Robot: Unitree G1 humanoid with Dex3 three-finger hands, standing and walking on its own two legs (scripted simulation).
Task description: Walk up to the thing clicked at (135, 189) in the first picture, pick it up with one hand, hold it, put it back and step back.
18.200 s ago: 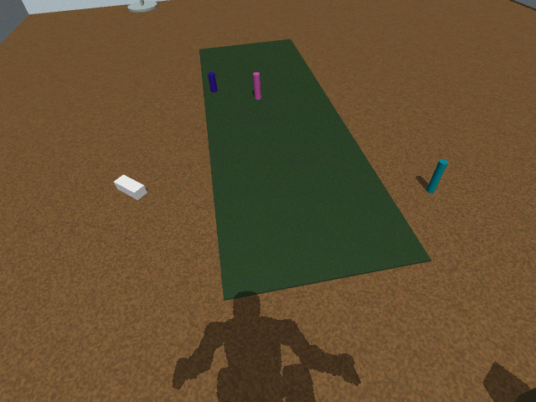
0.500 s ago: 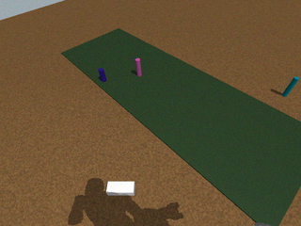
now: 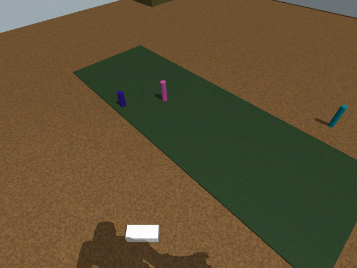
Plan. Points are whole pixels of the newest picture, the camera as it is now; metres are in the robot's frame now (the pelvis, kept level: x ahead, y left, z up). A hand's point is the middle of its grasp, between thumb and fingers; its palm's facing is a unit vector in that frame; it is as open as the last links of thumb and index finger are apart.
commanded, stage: walk up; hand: left
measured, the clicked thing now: (143, 233) +0.46 +0.23 -0.75
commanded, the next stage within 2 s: stand in 0.74 s
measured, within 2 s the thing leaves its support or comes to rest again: neither
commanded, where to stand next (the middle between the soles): +0.08 -0.02 m, yaw +2 degrees
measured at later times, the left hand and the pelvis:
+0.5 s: hand out of the picture +0.08 +0.25 -0.16, palm faces +0.00 -0.95 -0.32, open 7.4 cm; pelvis +0.01 +0.01 +0.00, yaw +0 degrees
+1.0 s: hand out of the picture +0.10 +0.25 -0.16, palm faces -0.01 -0.94 -0.33, open 7.4 cm; pelvis +0.03 +0.00 +0.00, yaw +1 degrees
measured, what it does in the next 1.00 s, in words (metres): stands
